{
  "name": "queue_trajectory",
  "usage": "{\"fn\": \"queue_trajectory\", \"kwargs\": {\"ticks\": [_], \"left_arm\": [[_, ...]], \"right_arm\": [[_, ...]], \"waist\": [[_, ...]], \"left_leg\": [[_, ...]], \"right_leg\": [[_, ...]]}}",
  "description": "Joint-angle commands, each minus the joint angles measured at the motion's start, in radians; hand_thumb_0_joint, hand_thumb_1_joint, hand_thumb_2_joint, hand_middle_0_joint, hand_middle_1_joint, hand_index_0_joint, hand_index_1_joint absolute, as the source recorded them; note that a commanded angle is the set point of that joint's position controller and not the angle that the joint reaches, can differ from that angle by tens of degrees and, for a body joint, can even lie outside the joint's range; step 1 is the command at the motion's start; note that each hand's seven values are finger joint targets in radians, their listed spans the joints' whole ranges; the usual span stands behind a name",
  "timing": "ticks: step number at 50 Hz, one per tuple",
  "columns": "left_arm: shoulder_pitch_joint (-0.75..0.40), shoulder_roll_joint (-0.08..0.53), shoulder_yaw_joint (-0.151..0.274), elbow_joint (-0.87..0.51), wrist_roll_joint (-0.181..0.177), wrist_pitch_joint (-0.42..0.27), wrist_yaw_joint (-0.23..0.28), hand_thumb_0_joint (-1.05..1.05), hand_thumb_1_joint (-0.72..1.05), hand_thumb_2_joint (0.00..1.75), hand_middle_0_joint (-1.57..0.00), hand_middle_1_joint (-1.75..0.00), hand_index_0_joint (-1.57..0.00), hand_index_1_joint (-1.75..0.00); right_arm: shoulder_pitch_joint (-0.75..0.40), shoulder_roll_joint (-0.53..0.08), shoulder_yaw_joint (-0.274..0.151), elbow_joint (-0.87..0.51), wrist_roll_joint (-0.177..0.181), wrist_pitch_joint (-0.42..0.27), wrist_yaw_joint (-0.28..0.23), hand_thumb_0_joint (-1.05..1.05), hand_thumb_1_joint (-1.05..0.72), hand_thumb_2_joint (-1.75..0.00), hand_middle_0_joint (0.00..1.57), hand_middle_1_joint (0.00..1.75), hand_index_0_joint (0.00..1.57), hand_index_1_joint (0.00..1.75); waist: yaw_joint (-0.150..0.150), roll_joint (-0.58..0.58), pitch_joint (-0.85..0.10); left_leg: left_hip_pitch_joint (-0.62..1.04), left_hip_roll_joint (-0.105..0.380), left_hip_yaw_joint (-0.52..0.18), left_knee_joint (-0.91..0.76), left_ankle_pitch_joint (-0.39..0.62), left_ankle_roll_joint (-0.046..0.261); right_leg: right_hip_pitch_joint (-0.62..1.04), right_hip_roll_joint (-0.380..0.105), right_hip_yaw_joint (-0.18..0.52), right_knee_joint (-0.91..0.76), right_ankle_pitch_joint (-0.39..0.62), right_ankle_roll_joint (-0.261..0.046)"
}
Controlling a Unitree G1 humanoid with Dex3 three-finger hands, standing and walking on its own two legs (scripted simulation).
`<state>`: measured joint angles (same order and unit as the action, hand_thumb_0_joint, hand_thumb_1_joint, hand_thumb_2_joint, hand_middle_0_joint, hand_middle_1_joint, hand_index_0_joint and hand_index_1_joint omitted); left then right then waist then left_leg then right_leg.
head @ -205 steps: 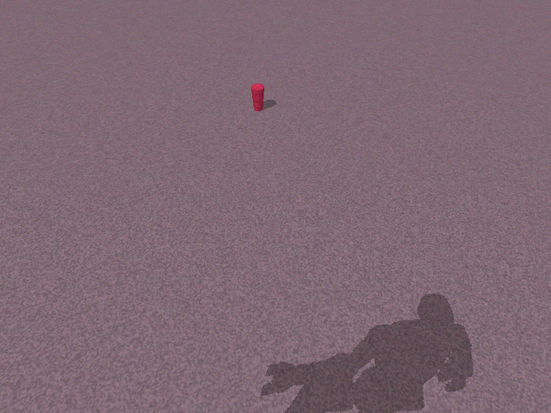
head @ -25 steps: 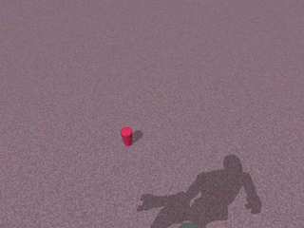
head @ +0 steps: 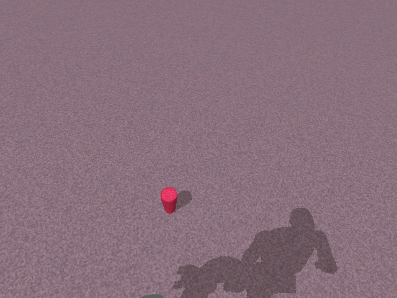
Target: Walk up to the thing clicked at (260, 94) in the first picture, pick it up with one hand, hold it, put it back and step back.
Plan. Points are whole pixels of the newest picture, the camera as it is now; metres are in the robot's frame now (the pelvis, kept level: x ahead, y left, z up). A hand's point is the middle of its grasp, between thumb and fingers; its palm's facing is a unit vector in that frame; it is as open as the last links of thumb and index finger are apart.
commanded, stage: walk up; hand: left
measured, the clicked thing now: (169, 202) +0.67 +0.13 -0.68
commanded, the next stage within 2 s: none
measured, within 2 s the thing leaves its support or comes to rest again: neither
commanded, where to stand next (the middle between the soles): +0.28 -0.02 m, yaw -1 degrees
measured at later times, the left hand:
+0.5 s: hand (88, 265) +0.21 +0.25 -0.11, palm faces -0.02 -0.90 -0.43, open 7.4 cm
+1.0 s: hand (97, 237) +0.28 +0.26 -0.15, palm faces -0.06 -0.91 -0.40, open 7.4 cm
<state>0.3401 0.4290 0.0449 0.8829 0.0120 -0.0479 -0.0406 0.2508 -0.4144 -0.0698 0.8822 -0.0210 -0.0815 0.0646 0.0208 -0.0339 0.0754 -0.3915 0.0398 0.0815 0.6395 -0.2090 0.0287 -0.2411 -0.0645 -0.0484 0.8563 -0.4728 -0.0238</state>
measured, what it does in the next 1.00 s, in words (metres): walks ahead: right foot, then left foot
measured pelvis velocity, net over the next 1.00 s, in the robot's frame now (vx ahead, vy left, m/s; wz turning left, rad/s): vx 0.23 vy -0.02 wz -0.03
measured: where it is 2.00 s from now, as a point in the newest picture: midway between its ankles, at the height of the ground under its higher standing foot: (194, 293)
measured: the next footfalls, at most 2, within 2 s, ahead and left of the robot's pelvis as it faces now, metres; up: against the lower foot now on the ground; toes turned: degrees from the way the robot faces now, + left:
right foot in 0.34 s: +0.24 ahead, -0.16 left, +0.00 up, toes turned -5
left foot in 0.68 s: +0.32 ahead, +0.11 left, +0.00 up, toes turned +0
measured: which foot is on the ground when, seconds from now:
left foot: down 0.00-0.36, up 0.38-0.66, down 0.68-1.00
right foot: up 0.00-0.32, down 0.34-0.70, up 0.72-0.92, down 0.94-1.00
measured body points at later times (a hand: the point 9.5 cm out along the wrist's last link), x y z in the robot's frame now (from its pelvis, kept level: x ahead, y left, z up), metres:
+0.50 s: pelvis +0.15 -0.03 +0.01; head +0.17 -0.06 +0.46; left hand +0.21 +0.29 -0.08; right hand +0.21 -0.36 -0.12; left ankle +0.16 +0.10 -0.67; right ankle +0.20 -0.16 -0.72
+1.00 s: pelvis +0.23 -0.02 +0.00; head +0.24 -0.02 +0.45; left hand +0.29 +0.30 -0.12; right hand +0.30 -0.34 -0.12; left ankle +0.28 +0.11 -0.72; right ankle +0.25 -0.13 -0.72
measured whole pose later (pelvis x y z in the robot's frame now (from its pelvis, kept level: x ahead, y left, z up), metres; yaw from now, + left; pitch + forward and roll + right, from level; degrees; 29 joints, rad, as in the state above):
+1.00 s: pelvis +0.23 -0.02 +0.00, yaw -1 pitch -2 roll -1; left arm 0.25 0.39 0.04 0.99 0.04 -0.04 0.00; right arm 0.19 -0.41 -0.03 0.94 -0.01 0.00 0.02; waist -0.01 0.02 0.07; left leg -0.37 0.06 0.03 0.70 -0.32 0.01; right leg -0.30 -0.01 -0.05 0.66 -0.31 -0.01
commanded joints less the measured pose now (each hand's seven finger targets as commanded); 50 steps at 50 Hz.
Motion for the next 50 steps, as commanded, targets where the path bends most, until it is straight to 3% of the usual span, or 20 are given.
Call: {"fn": "queue_trajectory", "kwargs": {"ticks": [1,4,11,16,17,18,19,24,30,33,34,35,36,37,40,43,46,47,49,50], "left_arm": [[-0.024,0.223,0.046,-0.083,-0.016,-0.023,0.028,0.0,0.9,0.9,-0.2,-0.3,-0.2,-0.3],[0.043,0.205,0.05,-0.037,-0.015,-0.015,0.012,0.0,0.9,0.9,-0.2,-0.3,-0.2,-0.3],[-0.069,0.181,0.06,-0.063,0.002,-0.017,-0.021,0.0,0.9,0.9,-0.2,-0.3,-0.2,-0.3],[0.097,0.211,0.087,0.002,0.006,-0.049,0.001,0.0,0.9,0.9,-0.2,-0.3,-0.2,-0.3],[0.171,0.275,0.109,0.01,0.012,-0.058,0.014,0.0,0.9,0.9,-0.2,-0.3,-0.2,-0.3],[0.164,0.35,0.117,-0.031,0.009,-0.069,0.025,0.0,0.9,0.9,-0.2,-0.3,-0.2,-0.3],[0.105,0.36,0.108,-0.042,-0.006,-0.062,0.021,0.0,0.9,0.9,-0.2,-0.3,-0.2,-0.3],[-0.019,0.268,0.077,-0.073,-0.012,-0.059,0.032,0.0,0.9,0.9,-0.2,-0.3,-0.2,-0.3],[-0.066,0.236,0.047,-0.083,-0.004,-0.042,0.049,0.0,0.9,0.9,-0.2,-0.3,-0.2,-0.3],[-0.104,0.195,0.02,-0.079,-0.018,-0.017,0.055,0.0,0.9,0.9,-0.2,-0.3,-0.2,-0.3],[-0.087,0.147,0.005,-0.077,-0.025,-0.009,0.055,0.0,0.9,0.9,-0.2,-0.3,-0.2,-0.3],[-0.039,0.111,-0.007,-0.07,-0.039,0.005,0.057,0.0,0.9,0.9,-0.2,-0.3,-0.2,-0.3],[-0.019,0.203,0.021,-0.048,-0.016,0.013,0.061,0.0,0.9,0.9,-0.2,-0.3,-0.2,-0.3],[-0.031,0.226,0.029,-0.025,-0.003,0.017,0.062,0.0,0.9,0.9,-0.2,-0.3,-0.2,-0.3],[-0.015,0.213,0.034,0.019,-0.005,0.011,0.05,0.0,0.9,0.9,-0.2,-0.3,-0.2,-0.3],[0.002,0.174,0.038,0.043,0.004,0.002,0.043,0.0,0.9,0.9,-0.2,-0.3,-0.2,-0.3],[0.013,0.136,0.04,0.072,0.01,-0.008,0.051,0.0,0.9,0.9,-0.2,-0.3,-0.2,-0.3],[0.0,0.156,0.047,0.074,0.019,-0.012,0.058,0.0,0.9,0.9,-0.2,-0.3,-0.2,-0.3],[-0.11,0.276,0.061,0.04,0.025,-0.02,0.059,0.0,0.9,0.9,-0.2,-0.3,-0.2,-0.3],[-0.185,0.277,0.057,0.023,0.022,-0.017,0.052,0.0,0.9,0.9,-0.2,-0.3,-0.2,-0.3]], "right_arm": [[0.138,-0.301,-0.077,-0.061,0.026,-0.017,-0.042,0.0,-0.9,-0.9,0.2,0.3,0.2,0.3],[0.074,-0.259,-0.055,-0.075,0.024,-0.023,-0.045,0.0,-0.9,-0.9,0.2,0.3,0.2,0.3],[0.051,-0.293,-0.067,-0.11,0.011,-0.018,-0.033,0.0,-0.9,-0.9,0.2,0.3,0.2,0.3],[0.021,-0.217,-0.037,-0.134,0.01,0.006,-0.025,0.0,-0.9,-0.9,0.2,0.3,0.2,0.3],[0.048,-0.148,-0.015,-0.144,0.015,0.006,-0.025,0.0,-0.9,-0.9,0.2,0.3,0.2,0.3],[0.067,-0.12,0.001,-0.161,0.017,0.009,-0.028,0.0,-0.9,-0.9,0.2,0.3,0.2,0.3],[0.02,-0.22,-0.032,-0.141,0.007,0.022,-0.042,0.0,-0.9,-0.9,0.2,0.3,0.2,0.3],[0.117,-0.219,-0.044,-0.047,0.013,0.037,-0.024,0.0,-0.9,-0.9,0.2,0.3,0.2,0.3],[0.024,-0.144,-0.024,-0.031,0.016,0.044,-0.036,0.0,-0.9,-0.9,0.2,0.3,0.2,0.3],[0.058,-0.174,-0.035,0.008,0.012,0.032,-0.054,0.0,-0.9,-0.9,0.2,0.3,0.2,0.3],[0.071,-0.227,-0.044,0.01,0.004,0.028,-0.062,0.0,-0.9,-0.9,0.2,0.3,0.2,0.3],[0.014,-0.273,-0.043,-0.023,0.004,0.021,-0.063,0.0,-0.9,-0.9,0.2,0.3,0.2,0.3],[0.073,-0.359,-0.076,-0.008,0.021,0.024,-0.052,0.0,-0.9,-0.9,0.2,0.3,0.2,0.3],[0.054,-0.343,-0.082,-0.004,0.016,0.029,-0.054,0.0,-0.9,-0.9,0.2,0.3,0.2,0.3],[-0.031,-0.282,-0.057,-0.024,0.006,0.034,-0.057,0.0,-0.9,-0.9,0.2,0.3,0.2,0.3],[-0.067,-0.266,-0.046,-0.034,-0.003,0.039,-0.053,0.0,-0.9,-0.9,0.2,0.3,0.2,0.3],[-0.13,-0.223,-0.017,-0.038,0.009,0.051,-0.051,0.0,-0.9,-0.9,0.2,0.3,0.2,0.3],[-0.132,-0.173,0.003,-0.038,0.019,0.054,-0.051,0.0,-0.9,-0.9,0.2,0.3,0.2,0.3],[-0.128,-0.123,0.018,-0.023,0.026,0.063,-0.059,0.0,-0.9,-0.9,0.2,0.3,0.2,0.3],[-0.119,-0.172,0.002,0.007,0.019,0.061,-0.063,0.0,-0.9,-0.9,0.2,0.3,0.2,0.3]], "waist": [[-0.071,0.117,-0.048],[-0.022,0.184,-0.028],[-0.044,0.198,0.008],[0.056,0.022,-0.089],[0.097,-0.212,-0.098],[0.077,-0.294,-0.084],[0.067,-0.144,-0.034],[-0.014,-0.131,-0.002],[-0.008,-0.126,-0.082],[-0.052,-0.025,-0.111],[-0.053,0.1,-0.13],[-0.018,0.205,-0.144],[-0.058,0.237,-0.173],[-0.054,0.208,-0.128],[-0.025,0.234,-0.047],[-0.023,0.239,-0.066],[0.018,0.172,-0.09],[0.03,0.111,-0.088],[-0.003,-0.141,-0.015],[-0.022,-0.101,0.008]], "left_leg": [[0.361,0.323,-0.491,-0.331,-0.013,0.214],[0.211,0.238,-0.261,-0.341,0.09,0.172],[0.116,0.231,-0.21,-0.382,-0.197,0.203],[-0.032,0.132,-0.095,-0.021,-0.117,0.121],[-0.154,0.033,-0.005,0.283,-0.131,0.073],[-0.346,-0.074,-0.02,0.478,-0.323,0.017],[-0.33,-0.007,-0.134,0.515,-0.342,0.011],[-0.163,0.058,-0.12,0.36,-0.141,-0.012],[0.079,0.014,-0.034,0.061,-0.014,-0.031],[0.261,-0.014,-0.036,-0.094,0.177,0.0],[0.299,0.11,-0.181,-0.16,0.243,0.029],[0.252,0.283,-0.453,-0.267,0.2,0.109],[0.295,0.337,-0.578,-0.331,-0.157,0.209],[0.281,0.326,-0.59,-0.353,-0.335,0.219],[0.164,0.24,-0.403,-0.331,-0.31,0.175],[0.096,0.223,-0.334,-0.296,-0.214,0.18],[-0.014,0.176,-0.23,-0.175,-0.124,0.124],[-0.075,0.144,-0.199,-0.121,-0.141,0.076],[-0.104,-0.017,-0.069,0.101,-0.302,-0.008],[-0.012,0.011,-0.104,0.135,-0.291,-0.009]], "right_leg": [[-0.438,0.0,0.156,0.324,0.028,-0.026],[-0.305,-0.035,0.098,0.196,0.114,-0.005],[-0.203,-0.043,0.031,-0.117,0.218,0.016],[0.201,0.045,-0.01,-0.318,0.239,0.001],[0.286,-0.081,0.212,-0.464,0.035,-0.042],[0.317,-0.337,0.666,-0.63,-0.031,-0.156],[0.195,-0.395,0.722,-0.627,-0.052,-0.243],[0.011,-0.201,0.265,-0.567,0.21,-0.181],[-0.063,-0.178,0.097,-0.376,0.684,-0.172],[-0.17,-0.116,0.063,-0.204,0.495,-0.094],[-0.218,-0.054,0.024,-0.121,0.319,-0.043],[-0.22,0.051,0.012,-0.027,0.036,0.002],[-0.269,0.054,0.027,0.108,-0.153,-0.018],[-0.327,0.025,0.064,0.173,-0.138,-0.017],[-0.293,-0.018,0.075,0.084,-0.044,-0.012],[-0.156,0.017,0.025,-0.057,-0.009,0.0],[0.056,0.056,-0.007,-0.322,0.174,-0.004],[0.114,0.037,0.044,-0.382,0.201,-0.02],[-0.06,-0.268,0.503,-0.607,-0.118,-0.156],[-0.14,-0.286,0.481,-0.574,-0.071,-0.198]]}}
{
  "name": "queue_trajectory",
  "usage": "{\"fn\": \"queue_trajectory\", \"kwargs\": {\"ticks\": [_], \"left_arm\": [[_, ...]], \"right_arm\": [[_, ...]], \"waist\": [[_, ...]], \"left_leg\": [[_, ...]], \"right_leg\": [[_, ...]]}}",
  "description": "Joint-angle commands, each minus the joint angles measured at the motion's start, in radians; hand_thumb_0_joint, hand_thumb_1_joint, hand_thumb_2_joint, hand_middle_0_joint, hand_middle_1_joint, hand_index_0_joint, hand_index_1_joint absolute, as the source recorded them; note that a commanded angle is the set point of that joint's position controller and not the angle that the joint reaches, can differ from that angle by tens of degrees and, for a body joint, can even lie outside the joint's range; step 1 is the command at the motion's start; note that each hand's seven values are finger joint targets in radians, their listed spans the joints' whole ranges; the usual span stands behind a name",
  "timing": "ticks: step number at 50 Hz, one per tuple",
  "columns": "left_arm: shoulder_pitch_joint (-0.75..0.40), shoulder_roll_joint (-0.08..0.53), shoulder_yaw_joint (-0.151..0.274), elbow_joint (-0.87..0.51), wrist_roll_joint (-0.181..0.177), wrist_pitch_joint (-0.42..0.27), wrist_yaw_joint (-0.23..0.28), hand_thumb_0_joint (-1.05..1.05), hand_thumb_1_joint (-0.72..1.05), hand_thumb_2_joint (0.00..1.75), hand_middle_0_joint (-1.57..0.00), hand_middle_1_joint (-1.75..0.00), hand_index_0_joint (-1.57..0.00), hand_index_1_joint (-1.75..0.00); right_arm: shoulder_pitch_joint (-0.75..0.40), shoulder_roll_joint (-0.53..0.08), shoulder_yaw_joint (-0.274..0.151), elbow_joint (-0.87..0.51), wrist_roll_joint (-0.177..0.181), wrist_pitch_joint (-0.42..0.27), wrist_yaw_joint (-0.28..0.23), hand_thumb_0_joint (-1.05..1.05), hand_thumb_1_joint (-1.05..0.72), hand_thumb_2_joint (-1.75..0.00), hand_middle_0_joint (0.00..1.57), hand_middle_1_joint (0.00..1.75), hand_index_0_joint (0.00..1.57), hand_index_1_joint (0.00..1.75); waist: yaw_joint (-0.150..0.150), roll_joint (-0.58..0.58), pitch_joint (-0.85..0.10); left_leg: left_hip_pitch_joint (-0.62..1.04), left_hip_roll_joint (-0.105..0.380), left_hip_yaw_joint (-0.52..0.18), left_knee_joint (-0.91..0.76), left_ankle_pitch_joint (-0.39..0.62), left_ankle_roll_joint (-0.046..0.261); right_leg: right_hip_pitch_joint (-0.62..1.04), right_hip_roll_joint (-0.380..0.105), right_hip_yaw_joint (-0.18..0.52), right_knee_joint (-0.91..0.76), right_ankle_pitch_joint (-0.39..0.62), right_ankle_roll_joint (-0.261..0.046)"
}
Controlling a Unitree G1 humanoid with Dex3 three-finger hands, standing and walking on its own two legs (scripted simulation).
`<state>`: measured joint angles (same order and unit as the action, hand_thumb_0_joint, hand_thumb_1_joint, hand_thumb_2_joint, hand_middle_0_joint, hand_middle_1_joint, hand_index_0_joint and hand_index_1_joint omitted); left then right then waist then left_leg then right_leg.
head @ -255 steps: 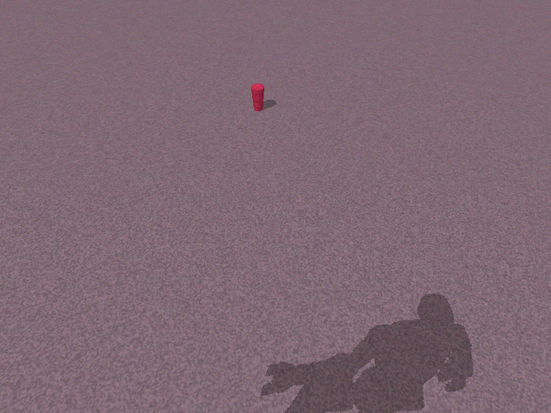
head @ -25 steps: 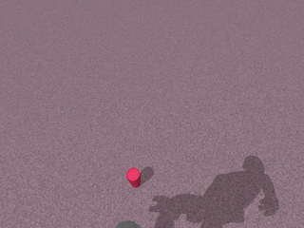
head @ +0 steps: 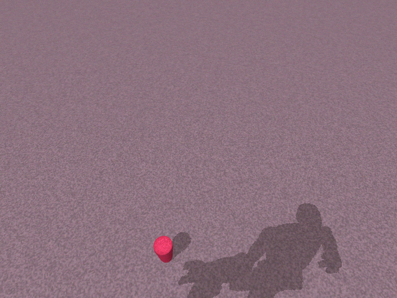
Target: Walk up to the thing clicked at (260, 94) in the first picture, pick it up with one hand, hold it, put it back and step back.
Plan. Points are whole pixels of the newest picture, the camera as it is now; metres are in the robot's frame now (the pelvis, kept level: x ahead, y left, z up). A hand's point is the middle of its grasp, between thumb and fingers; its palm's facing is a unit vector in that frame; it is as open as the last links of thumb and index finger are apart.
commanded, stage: walk up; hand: left
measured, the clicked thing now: (164, 251) +0.43 +0.16 -0.68
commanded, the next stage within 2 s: stand in 1.30 s
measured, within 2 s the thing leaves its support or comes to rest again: neither
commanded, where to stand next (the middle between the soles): +0.05 +0.00 m, yaw +1 degrees
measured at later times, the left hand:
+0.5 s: hand out of the picture +0.15 +0.26 -0.13, palm faces +0.00 -0.94 -0.33, open 7.4 cm
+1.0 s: hand out of the picture +0.11 +0.27 -0.13, palm faces +0.02 -0.94 -0.33, open 7.4 cm
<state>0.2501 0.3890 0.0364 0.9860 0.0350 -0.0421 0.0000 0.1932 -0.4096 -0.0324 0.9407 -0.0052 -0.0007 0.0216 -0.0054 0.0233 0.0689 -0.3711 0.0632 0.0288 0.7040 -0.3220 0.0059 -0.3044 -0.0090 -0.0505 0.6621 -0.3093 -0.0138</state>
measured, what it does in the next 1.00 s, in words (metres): stands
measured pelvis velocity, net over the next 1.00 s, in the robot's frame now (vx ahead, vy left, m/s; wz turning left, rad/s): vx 0.04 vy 0.01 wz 0.02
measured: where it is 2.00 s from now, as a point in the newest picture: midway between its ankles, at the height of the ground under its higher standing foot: outside the picture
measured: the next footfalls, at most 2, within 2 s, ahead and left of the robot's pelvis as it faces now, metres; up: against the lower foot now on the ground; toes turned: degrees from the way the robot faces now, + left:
none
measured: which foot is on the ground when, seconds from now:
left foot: down 0.00-1.00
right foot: down 0.00-1.00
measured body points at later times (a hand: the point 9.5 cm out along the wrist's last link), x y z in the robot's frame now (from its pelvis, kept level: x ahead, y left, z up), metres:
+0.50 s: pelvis +0.04 +0.01 +0.02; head +0.04 +0.01 +0.47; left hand +0.15 +0.31 -0.10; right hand +0.13 -0.30 -0.10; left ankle +0.05 +0.13 -0.72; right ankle +0.03 -0.12 -0.72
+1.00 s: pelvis +0.04 +0.01 +0.03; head +0.05 +0.02 +0.48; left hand +0.11 +0.32 -0.11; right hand +0.13 -0.29 -0.10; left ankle +0.05 +0.13 -0.72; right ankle +0.03 -0.12 -0.72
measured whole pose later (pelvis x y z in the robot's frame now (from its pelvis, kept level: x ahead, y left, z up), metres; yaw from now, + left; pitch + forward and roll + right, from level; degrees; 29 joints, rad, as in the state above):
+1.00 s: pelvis +0.04 +0.01 +0.03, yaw +1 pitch -2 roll +0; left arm 0.09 0.35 0.02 1.17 0.01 -0.01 -0.01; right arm 0.08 -0.35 0.00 1.16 -0.01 -0.01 0.01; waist 0.00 0.00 0.04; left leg -0.15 0.01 0.00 0.37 -0.18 0.00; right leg -0.07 -0.04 -0.06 0.32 -0.21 0.02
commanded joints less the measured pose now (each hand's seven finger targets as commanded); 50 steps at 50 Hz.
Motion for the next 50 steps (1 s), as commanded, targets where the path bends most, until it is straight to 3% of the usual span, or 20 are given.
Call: {"fn": "queue_trajectory", "kwargs": {"ticks": [1,3,4,5,6,8,11,14,21,29,35,50], "left_arm": [[-0.117,0.272,0.052,-0.08,-0.013,-0.022,0.012,0.0,0.9,0.9,-0.2,-0.3,-0.2,-0.3],[-0.144,0.241,0.036,-0.065,-0.019,-0.021,0.011,0.0,0.9,0.9,-0.2,-0.3,-0.2,-0.3],[-0.131,0.219,0.027,-0.061,-0.026,-0.02,0.007,0.0,0.9,0.9,-0.2,-0.3,-0.2,-0.3],[-0.11,0.203,0.022,-0.049,-0.034,-0.015,0.004,0.0,0.9,0.9,-0.2,-0.3,-0.2,-0.3],[-0.102,0.208,0.023,-0.036,-0.038,-0.012,0.004,0.0,0.9,0.9,-0.2,-0.3,-0.2,-0.3],[-0.128,0.215,0.022,-0.016,-0.034,-0.012,0.006,0.0,0.9,0.9,-0.2,-0.3,-0.2,-0.3],[-0.153,0.214,0.021,0.003,-0.036,-0.011,0.01,0.0,0.9,0.9,-0.2,-0.3,-0.2,-0.3],[-0.184,0.201,0.015,0.023,-0.043,-0.003,0.009,0.0,0.9,0.9,-0.2,-0.3,-0.2,-0.3],[-0.229,0.186,0.007,0.07,-0.039,0.009,0.004,0.0,0.9,0.9,-0.2,-0.3,-0.2,-0.3],[-0.252,0.185,0.011,0.102,-0.034,0.008,0.002,0.0,0.9,0.9,-0.2,-0.3,-0.2,-0.3],[-0.257,0.179,0.01,0.112,-0.029,0.011,0.001,0.0,0.9,0.9,-0.2,-0.3,-0.2,-0.3],[-0.223,0.174,0.016,0.119,-0.026,0.014,0.003,0.0,0.9,0.9,-0.2,-0.3,-0.2,-0.3]], "right_arm": [[-0.039,-0.178,-0.031,-0.027,0.009,-0.025,-0.017,0.0,-0.9,-0.9,0.2,0.3,0.2,0.3],[-0.005,-0.157,-0.025,0.015,0.011,-0.043,-0.019,0.0,-0.9,-0.9,0.2,0.3,0.2,0.3],[0.006,-0.177,-0.029,0.028,0.007,-0.05,-0.023,0.0,-0.9,-0.9,0.2,0.3,0.2,0.3],[-0.023,-0.207,-0.032,0.026,0.002,-0.055,-0.023,0.0,-0.9,-0.9,0.2,0.3,0.2,0.3],[-0.062,-0.215,-0.028,0.027,0.006,-0.057,-0.019,0.0,-0.9,-0.9,0.2,0.3,0.2,0.3],[-0.085,-0.19,-0.016,0.045,0.009,-0.05,-0.015,0.0,-0.9,-0.9,0.2,0.3,0.2,0.3],[-0.071,-0.189,-0.011,0.08,0.01,-0.048,-0.02,0.0,-0.9,-0.9,0.2,0.3,0.2,0.3],[-0.092,-0.185,-0.007,0.105,0.009,-0.048,-0.023,0.0,-0.9,-0.9,0.2,0.3,0.2,0.3],[-0.154,-0.18,-0.002,0.143,0.002,-0.044,-0.026,0.0,-0.9,-0.9,0.2,0.3,0.2,0.3],[-0.166,-0.17,-0.003,0.157,0.001,-0.045,-0.028,0.0,-0.9,-0.9,0.2,0.3,0.2,0.3],[-0.173,-0.17,-0.004,0.159,-0.001,-0.04,-0.028,0.0,-0.9,-0.9,0.2,0.3,0.2,0.3],[-0.168,-0.159,-0.004,0.156,-0.003,-0.035,-0.028,0.0,-0.9,-0.9,0.2,0.3,0.2,0.3]], "waist": [[-0.01,-0.101,0.013],[-0.031,-0.133,-0.047],[-0.028,-0.123,-0.101],[-0.007,-0.078,-0.119],[0.016,-0.07,-0.113],[0.013,-0.081,-0.091],[0.003,-0.049,-0.133],[0.009,-0.03,-0.122],[0.014,0.01,-0.095],[0.008,-0.016,-0.123],[0.003,-0.013,-0.11],[0.008,-0.018,-0.102]], "left_leg": [[0.002,-0.014,-0.057,0.0,-0.143,0.017],[0.119,-0.004,-0.04,-0.168,0.115,0.023],[0.205,0.02,-0.083,-0.196,0.242,0.031],[0.216,0.057,-0.149,-0.223,0.256,0.049],[0.161,0.075,-0.168,-0.219,0.233,0.064],[0.15,0.045,-0.118,-0.211,0.252,0.047],[0.184,0.043,-0.101,-0.224,0.342,0.038],[0.192,0.055,-0.115,-0.27,0.359,0.037],[0.179,0.066,-0.133,-0.366,0.263,0.031],[0.248,0.063,-0.108,-0.371,0.361,0.025],[0.236,0.06,-0.111,-0.389,0.308,0.024],[0.245,0.058,-0.122,-0.399,0.329,0.02]], "right_leg": [[-0.053,-0.279,0.368,-0.331,-0.115,-0.177],[-0.01,-0.2,0.213,-0.236,0.157,-0.102],[-0.015,-0.174,0.169,-0.183,0.277,-0.074],[-0.019,-0.125,0.129,-0.172,0.234,-0.042],[0.041,-0.093,0.108,-0.197,0.129,-0.029],[0.073,-0.117,0.13,-0.236,0.121,-0.036],[0.134,-0.132,0.12,-0.233,0.254,-0.045],[0.149,-0.121,0.1,-0.25,0.23,-0.033],[0.19,-0.113,0.085,-0.318,0.159,-0.019],[0.215,-0.123,0.077,-0.356,0.23,-0.007],[0.222,-0.123,0.075,-0.378,0.2,-0.002],[0.233,-0.119,0.064,-0.39,0.199,0.004]]}}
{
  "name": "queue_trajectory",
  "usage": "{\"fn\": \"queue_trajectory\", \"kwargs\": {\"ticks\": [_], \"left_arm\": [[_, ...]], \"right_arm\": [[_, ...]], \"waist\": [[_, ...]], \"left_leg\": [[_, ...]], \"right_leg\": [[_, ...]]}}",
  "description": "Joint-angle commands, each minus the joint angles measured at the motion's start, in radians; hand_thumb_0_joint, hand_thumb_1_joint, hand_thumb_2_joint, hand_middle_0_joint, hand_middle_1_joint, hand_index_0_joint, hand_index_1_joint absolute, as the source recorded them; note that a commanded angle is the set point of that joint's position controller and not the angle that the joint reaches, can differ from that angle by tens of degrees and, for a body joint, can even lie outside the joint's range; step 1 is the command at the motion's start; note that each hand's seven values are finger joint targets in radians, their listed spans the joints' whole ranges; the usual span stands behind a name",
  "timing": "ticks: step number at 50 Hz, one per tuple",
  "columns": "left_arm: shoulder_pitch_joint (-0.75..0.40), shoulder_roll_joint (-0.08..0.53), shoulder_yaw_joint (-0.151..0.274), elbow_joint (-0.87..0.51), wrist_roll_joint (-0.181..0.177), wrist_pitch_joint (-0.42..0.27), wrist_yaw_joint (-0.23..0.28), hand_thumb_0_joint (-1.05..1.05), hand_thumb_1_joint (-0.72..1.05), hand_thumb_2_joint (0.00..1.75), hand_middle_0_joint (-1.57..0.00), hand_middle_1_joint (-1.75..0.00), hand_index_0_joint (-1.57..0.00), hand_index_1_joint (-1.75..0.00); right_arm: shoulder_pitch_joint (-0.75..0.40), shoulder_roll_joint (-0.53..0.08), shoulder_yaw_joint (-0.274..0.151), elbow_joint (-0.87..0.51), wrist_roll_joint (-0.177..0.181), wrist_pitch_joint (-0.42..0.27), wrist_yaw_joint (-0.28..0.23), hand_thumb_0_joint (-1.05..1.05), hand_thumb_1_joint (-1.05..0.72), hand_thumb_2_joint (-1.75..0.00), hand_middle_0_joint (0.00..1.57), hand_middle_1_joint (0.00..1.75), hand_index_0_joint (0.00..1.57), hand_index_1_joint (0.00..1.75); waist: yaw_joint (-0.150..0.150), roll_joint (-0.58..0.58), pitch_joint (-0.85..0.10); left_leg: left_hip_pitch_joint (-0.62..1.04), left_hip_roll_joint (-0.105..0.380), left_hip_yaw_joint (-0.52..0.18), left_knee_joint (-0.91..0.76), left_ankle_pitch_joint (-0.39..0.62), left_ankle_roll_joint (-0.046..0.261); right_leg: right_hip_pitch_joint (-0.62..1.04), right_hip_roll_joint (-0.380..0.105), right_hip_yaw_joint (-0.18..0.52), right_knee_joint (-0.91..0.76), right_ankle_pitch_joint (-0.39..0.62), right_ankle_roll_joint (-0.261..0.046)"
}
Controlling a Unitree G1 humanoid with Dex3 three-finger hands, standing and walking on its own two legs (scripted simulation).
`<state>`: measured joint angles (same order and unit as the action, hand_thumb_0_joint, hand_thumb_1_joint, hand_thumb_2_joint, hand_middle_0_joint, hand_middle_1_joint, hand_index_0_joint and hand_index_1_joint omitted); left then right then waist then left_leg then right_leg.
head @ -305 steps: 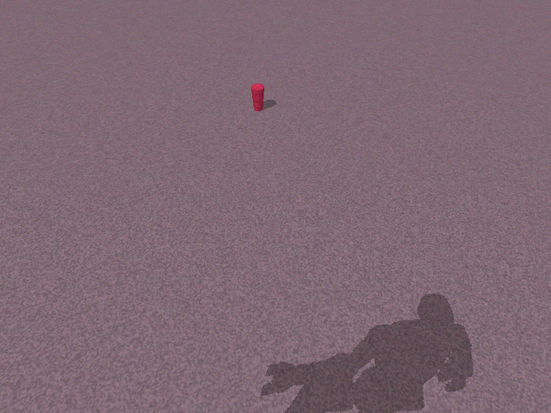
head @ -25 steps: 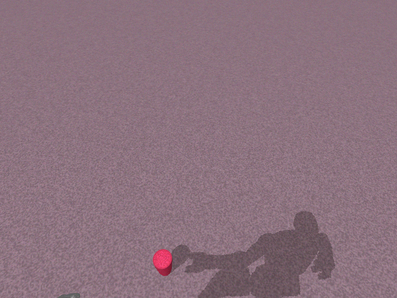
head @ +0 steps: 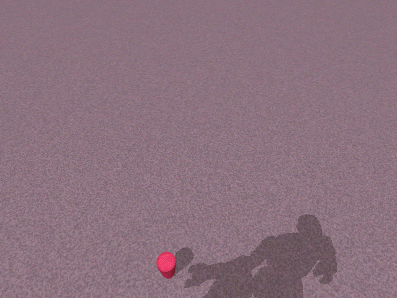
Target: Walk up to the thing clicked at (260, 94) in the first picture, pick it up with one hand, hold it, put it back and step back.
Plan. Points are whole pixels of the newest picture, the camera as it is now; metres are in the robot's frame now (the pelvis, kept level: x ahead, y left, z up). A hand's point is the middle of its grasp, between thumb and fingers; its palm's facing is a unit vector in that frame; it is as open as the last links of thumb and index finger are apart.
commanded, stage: walk up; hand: left
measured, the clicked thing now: (167, 267) +0.39 +0.14 -0.70
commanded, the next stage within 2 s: stand in 0.30 s
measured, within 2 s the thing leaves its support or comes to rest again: neither
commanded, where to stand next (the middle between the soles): +0.01 -0.02 m, yaw +0 degrees
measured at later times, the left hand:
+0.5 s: hand out of the picture +0.08 +0.25 -0.16, palm faces -0.01 -0.94 -0.33, open 7.4 cm
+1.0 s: hand out of the picture +0.06 +0.24 -0.16, palm faces -0.03 -0.94 -0.34, open 7.4 cm
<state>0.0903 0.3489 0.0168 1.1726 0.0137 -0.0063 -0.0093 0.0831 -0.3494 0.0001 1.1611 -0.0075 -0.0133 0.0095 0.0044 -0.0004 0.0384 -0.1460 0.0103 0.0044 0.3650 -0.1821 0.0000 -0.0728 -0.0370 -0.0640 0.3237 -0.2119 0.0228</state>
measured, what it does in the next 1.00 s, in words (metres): stands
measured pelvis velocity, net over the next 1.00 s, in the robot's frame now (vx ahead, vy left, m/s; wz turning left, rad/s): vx -0.01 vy -0.01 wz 0.00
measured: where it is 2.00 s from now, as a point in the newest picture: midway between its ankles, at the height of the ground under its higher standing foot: outside the picture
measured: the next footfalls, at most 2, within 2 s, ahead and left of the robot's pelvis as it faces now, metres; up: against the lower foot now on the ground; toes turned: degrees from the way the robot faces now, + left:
none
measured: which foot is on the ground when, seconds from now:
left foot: down 0.00-1.00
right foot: down 0.00-1.00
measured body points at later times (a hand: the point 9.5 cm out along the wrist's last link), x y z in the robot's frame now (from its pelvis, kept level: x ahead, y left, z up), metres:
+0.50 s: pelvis +0.00 +0.00 +0.00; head +0.01 +0.00 +0.45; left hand +0.08 +0.30 -0.13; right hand +0.09 -0.30 -0.13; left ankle +0.01 +0.12 -0.75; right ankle -0.02 -0.13 -0.75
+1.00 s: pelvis -0.01 -0.01 +0.00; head +0.00 -0.01 +0.45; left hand +0.06 +0.29 -0.13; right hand +0.06 -0.31 -0.13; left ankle +0.01 +0.12 -0.75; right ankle -0.02 -0.13 -0.75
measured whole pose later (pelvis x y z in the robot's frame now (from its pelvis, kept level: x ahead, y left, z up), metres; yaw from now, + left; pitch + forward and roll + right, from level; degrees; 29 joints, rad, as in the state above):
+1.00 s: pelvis -0.01 -0.01 +0.00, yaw +0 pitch -2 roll +0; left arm 0.11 0.35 0.00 1.14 0.01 -0.01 -0.01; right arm 0.10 -0.35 0.00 1.16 -0.01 -0.01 0.01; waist 0.00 0.00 0.05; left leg -0.14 0.02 0.00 0.31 -0.14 -0.01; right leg -0.08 -0.03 -0.06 0.31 -0.19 0.01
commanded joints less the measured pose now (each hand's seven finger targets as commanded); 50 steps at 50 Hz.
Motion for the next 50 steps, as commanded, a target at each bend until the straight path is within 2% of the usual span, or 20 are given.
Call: {"fn": "queue_trajectory", "kwargs": {"ticks": [1,12,14,15,16,21,28,34,37,41,46,48,50], "left_arm": [[-0.065,0.214,0.036,-0.07,-0.004,-0.022,0.013,0.0,0.9,0.9,-0.2,-0.3,-0.2,-0.3],[-0.053,0.206,0.038,-0.079,-0.001,-0.02,0.014,0.0,0.9,0.9,-0.2,-0.3,-0.2,-0.3],[-0.044,0.205,0.041,-0.081,-0.003,-0.02,0.015,0.0,0.9,0.9,-0.2,-0.3,-0.2,-0.3],[-0.063,0.206,0.032,-0.088,-0.007,-0.022,0.017,0.0,0.9,0.9,-0.2,-0.3,-0.2,-0.3],[-0.056,0.198,0.031,-0.091,-0.01,-0.024,0.018,0.0,0.9,0.9,-0.2,-0.3,-0.2,-0.3],[-0.048,0.209,0.029,-0.09,-0.008,-0.024,0.018,0.0,0.9,0.9,-0.2,-0.3,-0.2,-0.3],[-0.051,0.206,0.023,-0.085,-0.008,-0.022,0.015,0.0,0.9,0.9,-0.2,-0.3,-0.2,-0.3],[-0.048,0.207,0.02,-0.088,-0.006,-0.023,0.016,0.0,0.9,0.9,-0.2,-0.3,-0.2,-0.3],[-0.046,0.214,0.023,-0.091,-0.006,-0.024,0.017,0.0,0.9,0.9,-0.2,-0.3,-0.2,-0.3],[-0.035,0.209,0.019,-0.085,-0.006,-0.023,0.015,0.0,0.9,0.9,-0.2,-0.3,-0.2,-0.3],[-0.032,0.209,0.018,-0.094,-0.006,-0.024,0.015,0.0,0.9,0.9,-0.2,-0.3,-0.2,-0.3],[-0.039,0.215,0.021,-0.093,-0.005,-0.022,0.015,0.0,0.9,0.9,-0.2,-0.3,-0.2,-0.3],[-0.03,0.214,0.019,-0.094,-0.004,-0.023,0.015,0.0,0.9,0.9,-0.2,-0.3,-0.2,-0.3]], "right_arm": [[-0.057,-0.221,-0.039,-0.066,-0.001,-0.022,-0.017,0.0,-0.9,-0.9,0.2,0.3,0.2,0.3],[-0.055,-0.218,-0.044,-0.07,-0.004,-0.023,-0.019,0.0,-0.9,-0.9,0.2,0.3,0.2,0.3],[-0.053,-0.215,-0.042,-0.075,-0.003,-0.023,-0.018,0.0,-0.9,-0.9,0.2,0.3,0.2,0.3],[-0.075,-0.21,-0.041,-0.079,0.0,-0.023,-0.021,0.0,-0.9,-0.9,0.2,0.3,0.2,0.3],[-0.064,-0.215,-0.041,-0.078,0.002,-0.024,-0.021,0.0,-0.9,-0.9,0.2,0.3,0.2,0.3],[-0.066,-0.21,-0.039,-0.073,0.004,-0.019,-0.02,0.0,-0.9,-0.9,0.2,0.3,0.2,0.3],[-0.069,-0.213,-0.036,-0.067,0.002,-0.017,-0.017,0.0,-0.9,-0.9,0.2,0.3,0.2,0.3],[-0.067,-0.213,-0.036,-0.062,0.0,-0.017,-0.013,0.0,-0.9,-0.9,0.2,0.3,0.2,0.3],[-0.062,-0.21,-0.037,-0.064,-0.002,-0.017,-0.014,0.0,-0.9,-0.9,0.2,0.3,0.2,0.3],[-0.059,-0.209,-0.035,-0.06,-0.001,-0.015,-0.012,0.0,-0.9,-0.9,0.2,0.3,0.2,0.3],[-0.053,-0.215,-0.039,-0.063,-0.003,-0.016,-0.013,0.0,-0.9,-0.9,0.2,0.3,0.2,0.3],[-0.046,-0.209,-0.037,-0.061,-0.003,-0.015,-0.014,0.0,-0.9,-0.9,0.2,0.3,0.2,0.3],[-0.047,-0.213,-0.039,-0.063,-0.002,-0.016,-0.013,0.0,-0.9,-0.9,0.2,0.3,0.2,0.3]], "waist": [[-0.005,0.003,-0.073],[-0.005,0.012,-0.072],[-0.001,0.008,-0.065],[-0.004,0.007,-0.041],[-0.003,0.01,-0.067],[-0.005,0.006,-0.101],[-0.008,0.011,-0.078],[-0.01,0.004,-0.059],[-0.01,0.001,-0.078],[-0.008,0.0,-0.042],[-0.004,0.008,-0.063],[-0.009,0.009,-0.061],[-0.007,0.008,-0.072]], "left_leg": [[0.021,0.108,-0.095,-0.057,0.192,0.027],[0.01,0.104,-0.103,-0.07,0.184,0.027],[0.017,0.102,-0.102,-0.063,0.201,0.027],[0.023,0.128,-0.109,-0.074,0.29,0.015],[0.038,0.132,-0.107,-0.064,0.315,0.013],[0.061,0.13,-0.1,-0.078,0.287,0.011],[0.043,0.123,-0.096,-0.098,0.19,0.008],[0.042,0.123,-0.1,-0.104,0.171,0.005],[0.049,0.126,-0.096,-0.094,0.179,0.009],[0.022,0.117,-0.1,-0.108,0.111,0.005],[0.038,0.126,-0.102,-0.094,0.146,0.009],[0.025,0.122,-0.099,-0.099,0.121,0.006],[0.039,0.127,-0.102,-0.09,0.157,0.012]], "right_leg": [[0.002,-0.092,0.079,-0.057,0.106,-0.034],[0.022,-0.093,0.064,-0.056,0.106,-0.032],[0.01,-0.089,0.064,-0.058,0.108,-0.029],[-0.01,-0.111,0.081,-0.051,0.174,-0.031],[0.014,-0.115,0.082,-0.052,0.199,-0.03],[0.027,-0.114,0.082,-0.058,0.198,-0.028],[0.013,-0.116,0.091,-0.076,0.124,-0.029],[-0.018,-0.111,0.091,-0.084,0.093,-0.03],[-0.008,-0.116,0.097,-0.077,0.111,-0.032],[-0.028,-0.11,0.096,-0.091,0.06,-0.029],[-0.024,-0.112,0.1,-0.083,0.067,-0.035],[-0.019,-0.114,0.104,-0.081,0.062,-0.037],[-0.017,-0.115,0.104,-0.078,0.087,-0.038]]}}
